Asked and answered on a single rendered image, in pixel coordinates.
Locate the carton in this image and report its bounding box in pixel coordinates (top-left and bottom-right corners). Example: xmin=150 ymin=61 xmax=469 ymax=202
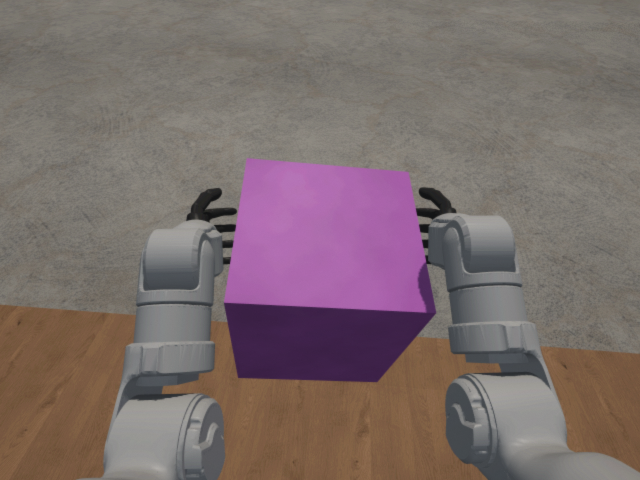
xmin=224 ymin=158 xmax=436 ymax=382

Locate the right robot upper arm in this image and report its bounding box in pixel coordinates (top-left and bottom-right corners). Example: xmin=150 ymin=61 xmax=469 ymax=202
xmin=445 ymin=372 xmax=640 ymax=480

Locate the left robot forearm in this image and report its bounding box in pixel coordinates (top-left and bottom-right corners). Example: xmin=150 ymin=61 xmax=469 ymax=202
xmin=103 ymin=220 xmax=224 ymax=471

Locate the robot left hand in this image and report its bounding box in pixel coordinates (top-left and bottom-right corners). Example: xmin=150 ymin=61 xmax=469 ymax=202
xmin=186 ymin=188 xmax=237 ymax=264

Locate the left robot upper arm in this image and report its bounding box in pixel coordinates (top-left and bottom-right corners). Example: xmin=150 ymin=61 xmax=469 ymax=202
xmin=76 ymin=393 xmax=225 ymax=480

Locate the right robot forearm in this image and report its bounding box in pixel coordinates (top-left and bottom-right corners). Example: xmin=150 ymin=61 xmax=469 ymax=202
xmin=428 ymin=213 xmax=567 ymax=442

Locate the robot right hand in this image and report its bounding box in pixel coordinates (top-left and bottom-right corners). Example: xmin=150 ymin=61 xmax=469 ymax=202
xmin=416 ymin=187 xmax=456 ymax=264

